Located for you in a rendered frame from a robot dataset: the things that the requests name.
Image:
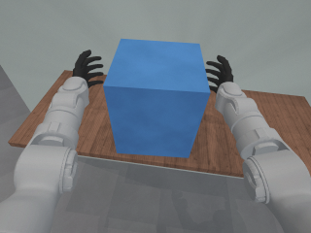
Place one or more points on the table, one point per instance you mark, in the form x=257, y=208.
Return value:
x=214, y=148

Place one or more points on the right robot hand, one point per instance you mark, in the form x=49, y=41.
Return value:
x=225, y=74

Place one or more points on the right robot forearm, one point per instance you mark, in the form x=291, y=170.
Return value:
x=252, y=133

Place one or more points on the left robot upper arm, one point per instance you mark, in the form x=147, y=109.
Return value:
x=44, y=173

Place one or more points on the left robot hand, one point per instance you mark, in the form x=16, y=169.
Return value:
x=81, y=69

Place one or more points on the carton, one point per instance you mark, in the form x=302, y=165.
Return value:
x=156, y=94

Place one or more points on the right robot upper arm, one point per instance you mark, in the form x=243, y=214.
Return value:
x=279, y=180

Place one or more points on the left robot forearm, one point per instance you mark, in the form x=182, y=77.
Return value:
x=63, y=118

